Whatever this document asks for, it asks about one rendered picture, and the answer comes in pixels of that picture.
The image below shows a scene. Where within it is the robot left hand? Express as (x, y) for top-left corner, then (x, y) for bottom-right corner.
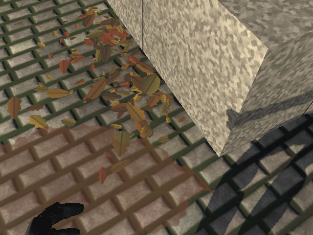
(24, 202), (84, 235)

